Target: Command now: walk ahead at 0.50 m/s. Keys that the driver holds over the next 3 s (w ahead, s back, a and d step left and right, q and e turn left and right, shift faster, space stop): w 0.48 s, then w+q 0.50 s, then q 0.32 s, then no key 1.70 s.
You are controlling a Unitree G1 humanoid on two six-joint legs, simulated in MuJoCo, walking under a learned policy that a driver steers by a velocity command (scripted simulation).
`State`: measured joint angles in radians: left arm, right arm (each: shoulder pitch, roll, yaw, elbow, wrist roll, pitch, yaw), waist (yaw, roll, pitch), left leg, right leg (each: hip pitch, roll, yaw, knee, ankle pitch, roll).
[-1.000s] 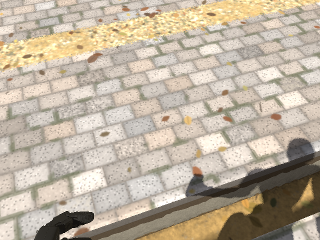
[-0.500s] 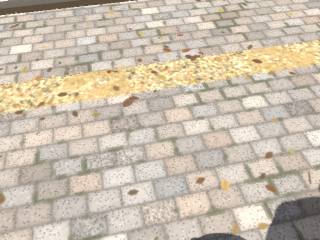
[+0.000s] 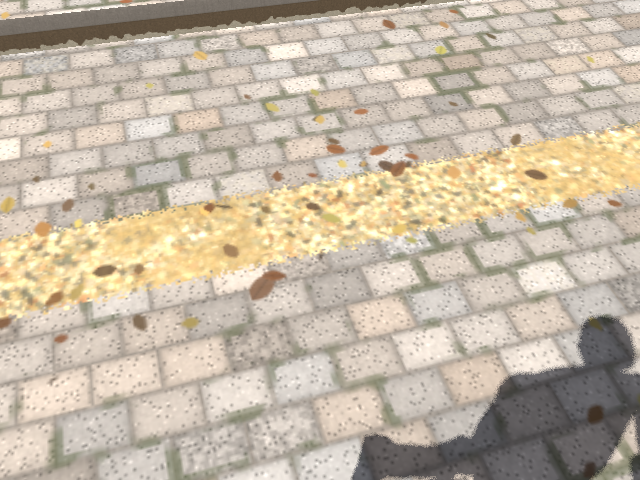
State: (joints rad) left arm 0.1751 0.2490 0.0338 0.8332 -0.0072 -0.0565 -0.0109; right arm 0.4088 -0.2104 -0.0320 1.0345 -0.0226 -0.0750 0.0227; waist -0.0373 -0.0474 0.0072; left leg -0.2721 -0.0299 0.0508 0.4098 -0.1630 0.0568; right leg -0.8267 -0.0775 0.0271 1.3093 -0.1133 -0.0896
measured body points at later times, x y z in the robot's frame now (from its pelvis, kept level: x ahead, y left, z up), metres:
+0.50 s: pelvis +0.32 -0.07 -0.01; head +0.35 -0.08 +0.44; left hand +0.43 +0.20 -0.12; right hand +0.36 -0.35 -0.15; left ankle +0.18 +0.08 -0.64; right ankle +0.39 -0.16 -0.74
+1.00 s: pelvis +0.62 +0.00 -0.03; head +0.66 +0.01 +0.42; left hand +0.62 +0.29 -0.15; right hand +0.84 -0.23 -0.12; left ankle +0.70 +0.08 -0.74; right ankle +0.46 -0.18 -0.65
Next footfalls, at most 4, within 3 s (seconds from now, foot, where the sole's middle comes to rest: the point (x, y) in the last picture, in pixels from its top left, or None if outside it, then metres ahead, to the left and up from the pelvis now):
0.38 right None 0.43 -0.17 -0.78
0.92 left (267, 374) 0.74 0.09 -0.78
1.38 right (311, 285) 0.99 -0.01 -0.78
1.70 left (234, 353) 0.80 0.17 -0.78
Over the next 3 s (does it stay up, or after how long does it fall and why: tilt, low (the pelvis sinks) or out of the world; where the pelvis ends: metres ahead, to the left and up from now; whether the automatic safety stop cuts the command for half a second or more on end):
stays up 0.85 0.08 0.00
